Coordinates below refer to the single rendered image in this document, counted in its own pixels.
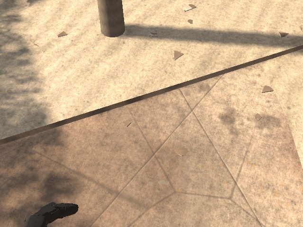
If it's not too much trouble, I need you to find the robot left hand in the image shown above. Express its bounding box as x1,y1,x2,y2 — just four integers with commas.
23,201,79,227

